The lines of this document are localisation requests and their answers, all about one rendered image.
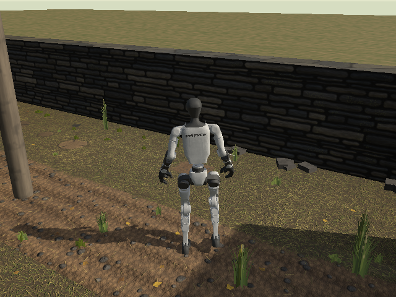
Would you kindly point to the robot right hand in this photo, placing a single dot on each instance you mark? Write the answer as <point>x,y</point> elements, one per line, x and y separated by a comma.
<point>225,169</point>

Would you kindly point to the left robot forearm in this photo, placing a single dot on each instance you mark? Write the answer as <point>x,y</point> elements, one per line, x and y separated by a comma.
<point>166,164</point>

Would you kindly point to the right robot forearm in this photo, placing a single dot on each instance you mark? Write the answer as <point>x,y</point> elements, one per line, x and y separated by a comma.
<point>226,160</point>

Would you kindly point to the robot right upper arm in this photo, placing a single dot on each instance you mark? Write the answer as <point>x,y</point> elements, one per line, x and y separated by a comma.
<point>214,129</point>

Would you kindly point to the robot left hand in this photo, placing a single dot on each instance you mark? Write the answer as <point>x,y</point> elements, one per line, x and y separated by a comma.
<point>162,175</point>

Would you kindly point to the left robot shin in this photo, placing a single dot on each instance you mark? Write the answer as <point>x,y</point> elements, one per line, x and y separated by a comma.
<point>185,222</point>

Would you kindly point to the robot left upper arm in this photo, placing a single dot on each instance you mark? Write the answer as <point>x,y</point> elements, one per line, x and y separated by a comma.
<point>173,141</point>

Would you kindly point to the robot shin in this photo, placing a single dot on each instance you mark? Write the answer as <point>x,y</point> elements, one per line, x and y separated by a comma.
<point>185,222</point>
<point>214,211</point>

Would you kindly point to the right robot shin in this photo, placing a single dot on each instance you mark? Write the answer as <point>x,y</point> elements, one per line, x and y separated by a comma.
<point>214,211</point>

